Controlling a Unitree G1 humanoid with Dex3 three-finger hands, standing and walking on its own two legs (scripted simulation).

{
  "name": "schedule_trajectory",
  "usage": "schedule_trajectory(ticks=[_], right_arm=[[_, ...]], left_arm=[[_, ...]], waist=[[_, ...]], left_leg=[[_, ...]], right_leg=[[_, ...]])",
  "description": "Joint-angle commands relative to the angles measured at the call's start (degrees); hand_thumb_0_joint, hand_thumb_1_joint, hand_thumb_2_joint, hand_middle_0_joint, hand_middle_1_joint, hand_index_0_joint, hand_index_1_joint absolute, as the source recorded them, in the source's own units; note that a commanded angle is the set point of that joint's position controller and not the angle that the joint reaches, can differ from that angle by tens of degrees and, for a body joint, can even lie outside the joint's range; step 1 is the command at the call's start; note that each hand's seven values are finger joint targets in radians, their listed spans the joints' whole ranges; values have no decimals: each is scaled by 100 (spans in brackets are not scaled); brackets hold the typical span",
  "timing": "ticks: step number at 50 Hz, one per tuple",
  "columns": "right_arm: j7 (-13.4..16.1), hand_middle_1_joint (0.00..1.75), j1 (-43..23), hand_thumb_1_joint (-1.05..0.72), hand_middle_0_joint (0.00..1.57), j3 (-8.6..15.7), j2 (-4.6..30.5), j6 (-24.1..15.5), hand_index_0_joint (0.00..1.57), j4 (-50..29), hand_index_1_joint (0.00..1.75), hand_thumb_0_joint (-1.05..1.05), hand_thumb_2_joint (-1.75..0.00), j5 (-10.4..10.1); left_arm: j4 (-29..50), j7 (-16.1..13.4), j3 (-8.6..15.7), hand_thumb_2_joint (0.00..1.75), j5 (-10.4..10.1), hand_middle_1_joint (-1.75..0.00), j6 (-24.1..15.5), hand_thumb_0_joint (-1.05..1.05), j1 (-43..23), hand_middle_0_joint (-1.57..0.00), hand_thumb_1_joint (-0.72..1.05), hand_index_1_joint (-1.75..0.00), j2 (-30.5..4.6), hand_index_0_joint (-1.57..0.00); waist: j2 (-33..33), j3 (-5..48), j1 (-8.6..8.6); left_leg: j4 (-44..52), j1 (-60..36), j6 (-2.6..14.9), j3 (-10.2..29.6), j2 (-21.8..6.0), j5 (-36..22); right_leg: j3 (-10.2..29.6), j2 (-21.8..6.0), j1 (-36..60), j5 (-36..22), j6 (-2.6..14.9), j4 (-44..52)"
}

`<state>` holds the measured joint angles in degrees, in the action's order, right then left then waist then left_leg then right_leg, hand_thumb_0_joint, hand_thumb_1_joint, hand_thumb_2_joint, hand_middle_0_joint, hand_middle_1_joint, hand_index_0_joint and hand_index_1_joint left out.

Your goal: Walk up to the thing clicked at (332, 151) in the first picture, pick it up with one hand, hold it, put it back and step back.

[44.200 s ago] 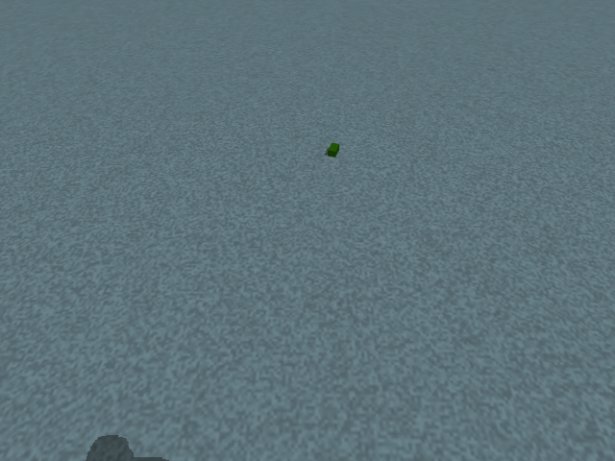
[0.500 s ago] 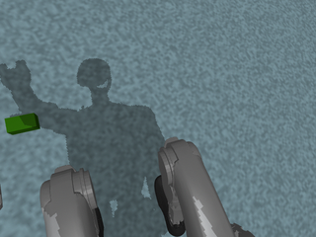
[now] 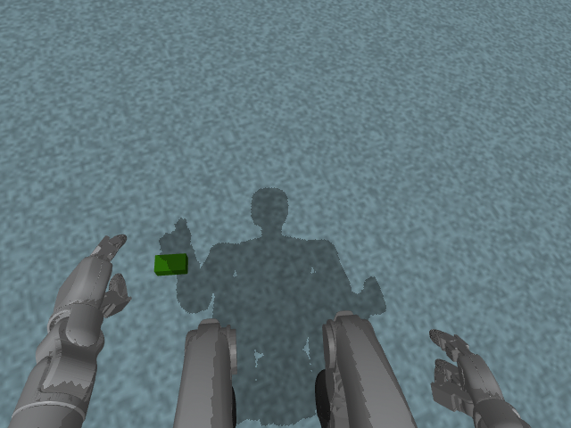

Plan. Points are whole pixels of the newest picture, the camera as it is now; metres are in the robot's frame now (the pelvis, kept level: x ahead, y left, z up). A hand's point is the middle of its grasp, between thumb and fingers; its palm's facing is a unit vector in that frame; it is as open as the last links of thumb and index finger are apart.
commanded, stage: home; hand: left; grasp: from above
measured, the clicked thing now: (171, 264) +0.51 +0.26 -0.49
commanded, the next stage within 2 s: none
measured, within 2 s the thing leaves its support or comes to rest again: neither
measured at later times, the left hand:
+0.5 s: hand (86, 336) +0.25 +0.19 +0.11, palm faces +0.11 -0.97 -0.22, open 7.4 cm
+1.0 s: hand (55, 374) +0.22 +0.19 +0.16, palm faces +0.13 -0.97 -0.19, open 7.4 cm
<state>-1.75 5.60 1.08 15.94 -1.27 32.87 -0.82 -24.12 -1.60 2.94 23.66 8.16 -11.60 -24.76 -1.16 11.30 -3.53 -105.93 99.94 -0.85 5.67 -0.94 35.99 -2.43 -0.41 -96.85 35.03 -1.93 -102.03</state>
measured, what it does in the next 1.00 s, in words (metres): rises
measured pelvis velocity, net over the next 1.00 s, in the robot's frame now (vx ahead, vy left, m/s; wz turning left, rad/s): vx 0.07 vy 0.00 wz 0.07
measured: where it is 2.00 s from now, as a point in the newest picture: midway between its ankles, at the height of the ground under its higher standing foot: outside the picture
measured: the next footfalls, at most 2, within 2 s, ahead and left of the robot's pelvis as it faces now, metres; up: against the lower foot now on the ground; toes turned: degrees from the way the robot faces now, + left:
none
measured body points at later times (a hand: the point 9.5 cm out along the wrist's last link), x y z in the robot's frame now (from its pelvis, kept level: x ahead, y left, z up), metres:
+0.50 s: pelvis +0.06 +0.00 +0.17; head +0.11 +0.02 +0.62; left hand +0.24 +0.24 +0.12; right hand +0.21 -0.23 +0.09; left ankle +0.08 +0.12 -0.47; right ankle +0.09 -0.14 -0.47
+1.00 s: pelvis +0.07 +0.00 +0.21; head +0.08 +0.00 +0.66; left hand +0.21 +0.24 +0.17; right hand +0.26 -0.23 +0.15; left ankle +0.08 +0.12 -0.47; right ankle +0.09 -0.14 -0.47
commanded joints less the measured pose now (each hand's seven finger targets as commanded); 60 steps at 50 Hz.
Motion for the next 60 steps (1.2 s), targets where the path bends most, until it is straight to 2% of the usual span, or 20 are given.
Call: schedule_trajectory(ticks=[1, 2, 4, 6, 7, 8, 9, 12, 17, 22, 25, 29, 31, 33, 36, 40, 44, 47, 53, 60], right_arm=[[275, 30, 326, -90, 20, 293, 817, -365, 20, -565, 30, 0, -90, -76], [317, 30, 278, -90, 20, 274, 818, -404, 20, -610, 30, 0, -90, -83], [401, 30, 207, -90, 20, 230, 727, -484, 20, -674, 30, 0, -90, -100], [472, 30, 174, -90, 20, 184, 687, -574, 20, -727, 30, 0, -90, -111], [512, 30, 196, -90, 20, 163, 626, -606, 20, -726, 30, 0, -90, -121], [544, 30, 227, -90, 20, 145, 605, -641, 20, -746, 30, 0, -90, -127], [581, 30, 261, -90, 20, 110, 574, -664, 20, -761, 30, 0, -90, -129], [700, 30, 384, -90, 20, 30, 480, -718, 20, -812, 30, 0, -90, -141], [949, 30, 545, -90, 20, -84, 392, -894, 20, -900, 30, 0, -90, -171], [1146, 30, 784, -90, 20, -101, 315, -1074, 20, -1041, 30, 0, -90, -129], [1230, 30, 887, -90, 20, -91, 262, -1165, 20, -1113, 30, 0, -90, -94], [1307, 30, 896, -90, 20, -68, 224, -1293, 20, -1163, 30, 0, -90, -43], [1330, 30, 911, -90, 20, -51, 230, -1334, 20, -1186, 30, 0, -90, -28], [1338, 30, 865, -90, 20, -40, 261, -1382, 20, -1201, 30, 0, -90, -20], [1338, 30, 818, -90, 20, -20, 297, -1473, 20, -1202, 30, 0, -90, 5], [1341, 30, 764, -90, 20, -12, 328, -1584, 20, -1177, 30, 0, -90, 43], [1316, 30, 727, -90, 20, 8, 354, -1663, 20, -1175, 30, 0, -90, 53], [1306, 30, 692, -90, 20, -7, 344, -1695, 20, -1141, 30, 0, -90, 60], [1313, 30, 720, -90, 20, -14, 346, -1697, 20, -1104, 30, 0, -90, 59], [1337, 30, 657, -90, 20, -26, 335, -1705, 20, -1103, 30, 0, -90, 64]], left_arm=[[1622, -198, 216, 90, -707, -30, 149, 0, -493, -20, 90, -30, -592, -20], [1807, -220, 355, 90, -849, -30, 215, 0, -483, -20, 90, -30, -716, -20], [1946, -229, 255, 90, -1186, -30, 392, 0, -56, -20, 90, -30, -519, -20], [2255, -267, 355, 90, -1499, -30, 499, 0, 63, -20, 90, -30, -493, -20], [2230, -287, 364, 90, -1612, -30, 579, 0, 339, -20, 90, -30, -419, -20], [2326, -295, 293, 90, -1701, -30, 628, 0, 487, -20, 90, -30, -312, -20], [2308, -322, 386, 90, -1793, -30, 707, 0, 806, -20, 90, -30, -294, -20], [2526, -357, 357, 90, -2066, -30, 948, 0, 1233, -20, 90, -30, -60, -20], [2898, -364, 418, 90, -2509, -30, 1300, 0, 2093, -20, 90, -30, 304, -20], [3542, -318, 425, 90, -2739, -30, 1504, 0, 2841, -20, 90, -30, 473, -20], [3842, -275, 382, 90, -2782, -30, 1581, 0, 3360, -20, 90, -30, 609, -20], [4200, -218, 339, 90, -2738, -30, 1617, 0, 3812, -20, 90, -30, 649, -20], [4209, -161, 227, 90, -2713, -30, 1630, 0, 3982, -20, 90, -30, 730, -20], [4273, -116, 267, 90, -2707, -30, 1636, 0, 4004, -20, 90, -30, 691, -20], [4251, -35, 206, 90, -2698, -30, 1627, 0, 3973, -20, 90, -30, 715, -20], [4136, 45, 257, 90, -2674, -30, 1584, 0, 3763, -20, 90, -30, 664, -20], [4280, 72, 283, 90, -2629, -30, 1554, 0, 3723, -20, 90, -30, 602, -20], [4391, 56, 259, 90, -2607, -30, 1521, 0, 3774, -20, 90, -30, 608, -20], [4288, 24, 216, 90, -2617, -30, 1530, 0, 3883, -20, 90, -30, 645, -20], [4274, 4, 257, 90, -2613, -30, 1541, 0, 3864, -20, 90, -30, 606, -20]], waist=[[-792, 2340, -204], [-826, 2356, -158], [-725, 2137, -193], [-769, 2106, -165], [-730, 2043, -142], [-682, 2011, -205], [-607, 1944, -151], [-555, 1673, -166], [-421, 1293, -55], [-387, 1082, -16], [-410, 901, 3], [-298, 607, 44], [-253, 388, 12], [-133, 256, 50], [-59, 78, 7], [51, -88, 6], [-204, 19, 68], [-332, 152, 111], [-164, 295, 84], [-165, 175, 130]], left_leg=[[2481, -2947, 194, 60, 0, 289], [2630, -3143, 195, 119, 4, 365], [2841, -3343, 204, 17, 9, 355], [3108, -3653, 203, 50, 16, 331], [3176, -3813, 191, 2, 10, 120], [3289, -3943, 191, 11, 17, -38], [3414, -4069, 187, 31, 23, -179], [3873, -4500, 163, 64, 15, -453], [4508, -5126, 132, 44, 24, -893], [4986, -5789, 117, -99, 47, -1596], [5260, -6132, 102, -164, 55, -1940], [5486, -6322, 125, -232, 84, -2076], [5601, -6392, 131, -211, 77, -2055], [5702, -6441, 149, -206, 78, -1960], [5783, -6438, 160, -238, 88, -1823], [5733, -6405, 188, -330, 122, -1689], [5840, -6516, 151, -304, 119, -1560], [5850, -6618, 124, -274, 103, -1714], [5729, -6646, 141, -294, 108, -1988], [5793, -6537, 138, -268, 98, -1795]], right_leg=[[-48, 135, 1883, -102, 316, 1947], [-27, 130, 2018, -67, 308, 2073], [33, 142, 2352, -12, 305, 2453], [65, 125, 2668, -61, 293, 2681], [73, 135, 2838, -182, 299, 2819], [68, 125, 3024, -304, 294, 2940], [67, 121, 3251, -423, 290, 3066], [77, 126, 3774, -680, 284, 3543], [41, 147, 4587, -1025, 279, 4199], [-9, 167, 5418, -1600, 240, 4835], [-43, 190, 5768, -1882, 235, 5136], [-93, 206, 6032, -1963, 223, 5457], [-112, 216, 6023, -1919, 216, 5562], [-139, 215, 6071, -1807, 205, 5648], [-176, 211, 6049, -1669, 178, 5728], [-135, 157, 6022, -1567, 136, 5817], [-147, 155, 6038, -1444, 162, 5766], [-174, 169, 6118, -1567, 182, 5695], [-141, 170, 6220, -1838, 177, 5668], [-165, 179, 6161, -1653, 174, 5708]])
